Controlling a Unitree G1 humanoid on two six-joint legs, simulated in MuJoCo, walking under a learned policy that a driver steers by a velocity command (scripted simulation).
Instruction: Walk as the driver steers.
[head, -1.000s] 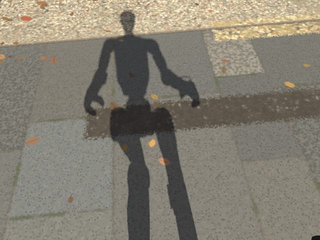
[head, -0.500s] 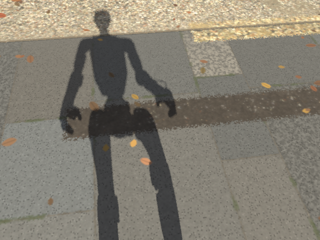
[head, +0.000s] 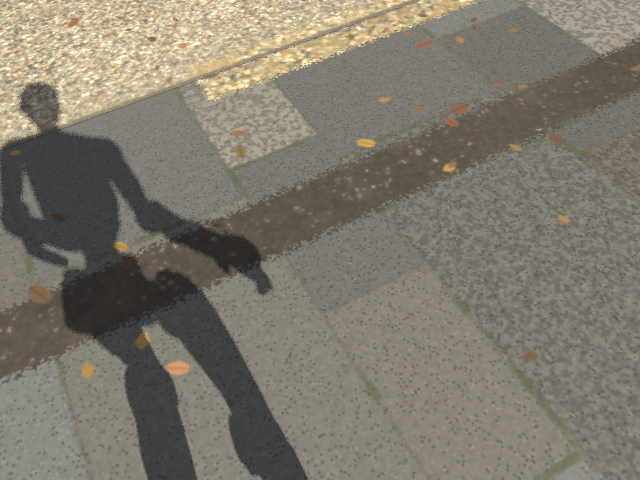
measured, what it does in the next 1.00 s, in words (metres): walks ahead: left foot, then right foot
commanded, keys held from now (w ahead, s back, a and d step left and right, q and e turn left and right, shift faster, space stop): q+shift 0.04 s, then w+q+shift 0.42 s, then w+shift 0.12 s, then w+e+shift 0.42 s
